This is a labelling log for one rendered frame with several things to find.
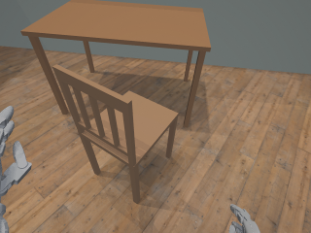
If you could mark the chair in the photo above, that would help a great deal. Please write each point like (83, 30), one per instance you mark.
(128, 129)

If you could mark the left robot forearm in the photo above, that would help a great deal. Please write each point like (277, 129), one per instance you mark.
(4, 227)

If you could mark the table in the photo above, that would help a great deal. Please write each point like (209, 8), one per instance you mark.
(134, 24)

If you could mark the right robot hand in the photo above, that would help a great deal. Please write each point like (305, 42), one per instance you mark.
(248, 226)

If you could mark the left robot hand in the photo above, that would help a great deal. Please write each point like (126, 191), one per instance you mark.
(18, 170)

